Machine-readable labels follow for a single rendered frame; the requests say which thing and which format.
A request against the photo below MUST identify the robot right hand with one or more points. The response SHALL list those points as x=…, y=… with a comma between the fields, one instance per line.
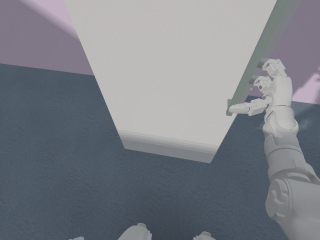
x=280, y=90

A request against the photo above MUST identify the handle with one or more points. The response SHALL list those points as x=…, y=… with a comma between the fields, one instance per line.
x=274, y=19

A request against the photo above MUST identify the fridge door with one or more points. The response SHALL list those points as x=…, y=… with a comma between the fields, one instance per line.
x=166, y=68

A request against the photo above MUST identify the right robot forearm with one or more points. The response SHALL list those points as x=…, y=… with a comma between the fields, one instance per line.
x=281, y=147

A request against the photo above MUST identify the robot shin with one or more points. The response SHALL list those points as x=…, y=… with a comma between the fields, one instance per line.
x=206, y=233
x=142, y=225

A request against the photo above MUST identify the robot left shin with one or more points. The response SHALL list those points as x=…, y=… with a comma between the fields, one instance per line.
x=142, y=225

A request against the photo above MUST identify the robot right shin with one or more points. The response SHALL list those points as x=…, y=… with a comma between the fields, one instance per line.
x=206, y=233

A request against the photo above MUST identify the robot right upper arm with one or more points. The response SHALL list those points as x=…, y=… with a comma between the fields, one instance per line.
x=295, y=206

